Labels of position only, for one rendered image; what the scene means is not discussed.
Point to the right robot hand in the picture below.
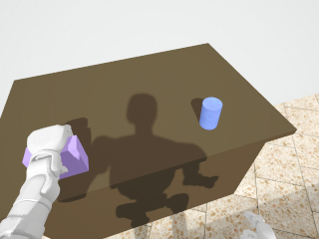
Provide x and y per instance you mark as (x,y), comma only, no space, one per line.
(263,231)

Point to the table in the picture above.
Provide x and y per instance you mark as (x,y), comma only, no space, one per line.
(137,120)

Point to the left robot forearm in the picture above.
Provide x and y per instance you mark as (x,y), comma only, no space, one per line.
(30,210)

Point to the left robot hand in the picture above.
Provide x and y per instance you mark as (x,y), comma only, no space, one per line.
(52,137)

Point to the sponge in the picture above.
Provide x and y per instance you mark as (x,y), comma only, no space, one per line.
(73,157)

